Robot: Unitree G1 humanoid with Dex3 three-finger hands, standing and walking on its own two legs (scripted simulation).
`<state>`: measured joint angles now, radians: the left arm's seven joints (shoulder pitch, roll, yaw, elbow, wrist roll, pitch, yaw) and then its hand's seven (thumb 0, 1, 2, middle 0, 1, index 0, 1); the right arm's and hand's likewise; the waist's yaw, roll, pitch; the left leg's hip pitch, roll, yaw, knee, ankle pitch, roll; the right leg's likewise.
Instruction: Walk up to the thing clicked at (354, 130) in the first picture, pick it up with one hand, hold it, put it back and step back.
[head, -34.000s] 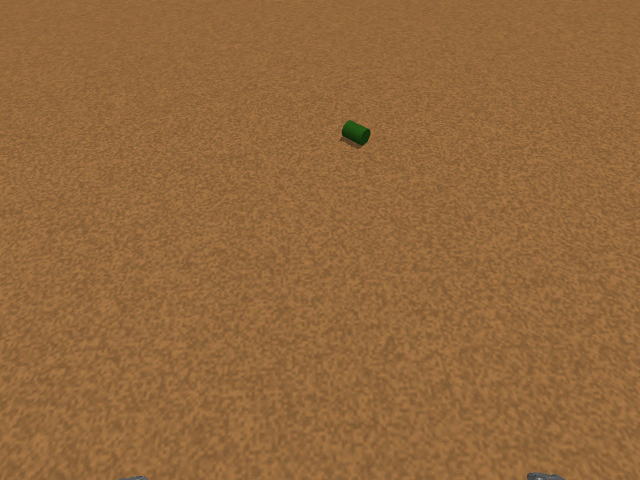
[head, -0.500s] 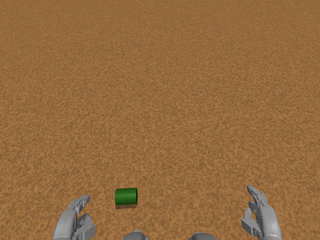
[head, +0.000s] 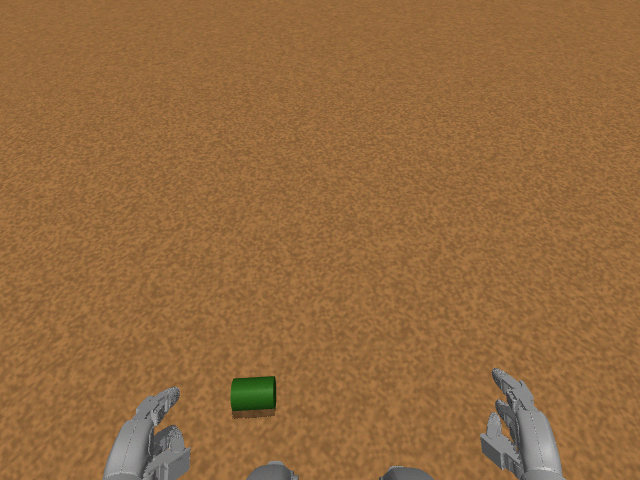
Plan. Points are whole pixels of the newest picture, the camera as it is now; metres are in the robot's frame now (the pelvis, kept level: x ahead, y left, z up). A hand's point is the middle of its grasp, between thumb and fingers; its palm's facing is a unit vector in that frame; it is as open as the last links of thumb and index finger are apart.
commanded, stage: home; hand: left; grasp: from above
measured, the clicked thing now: (254, 393) +0.44 +0.21 -0.67
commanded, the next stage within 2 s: stand in 0.68 s
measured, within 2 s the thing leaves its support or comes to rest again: neither
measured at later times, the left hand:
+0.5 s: hand (185, 460) +0.16 +0.18 -0.04, palm faces +0.04 -0.98 -0.21, open 7.4 cm
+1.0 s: hand out of the picture +0.13 +0.22 -0.10, palm faces +0.01 -0.94 -0.33, open 7.4 cm
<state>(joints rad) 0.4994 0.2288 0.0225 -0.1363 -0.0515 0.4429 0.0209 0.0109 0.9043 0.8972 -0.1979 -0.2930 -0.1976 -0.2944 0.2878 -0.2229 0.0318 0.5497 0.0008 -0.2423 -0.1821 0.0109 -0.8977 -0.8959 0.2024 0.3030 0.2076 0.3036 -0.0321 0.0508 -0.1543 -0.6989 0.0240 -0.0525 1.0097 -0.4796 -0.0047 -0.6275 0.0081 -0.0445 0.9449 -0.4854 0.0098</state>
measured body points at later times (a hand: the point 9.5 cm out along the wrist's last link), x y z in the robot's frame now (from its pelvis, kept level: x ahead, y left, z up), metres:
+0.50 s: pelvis +0.00 +0.00 +0.00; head +0.01 +0.00 +0.45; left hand +0.16 +0.23 -0.03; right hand +0.16 -0.24 -0.06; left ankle +0.01 +0.12 -0.68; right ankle -0.01 -0.13 -0.68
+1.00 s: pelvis -0.01 +0.00 +0.02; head +0.01 +0.01 +0.47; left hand +0.12 +0.27 -0.07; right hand +0.11 -0.27 -0.09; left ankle +0.01 +0.12 -0.68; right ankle -0.01 -0.13 -0.68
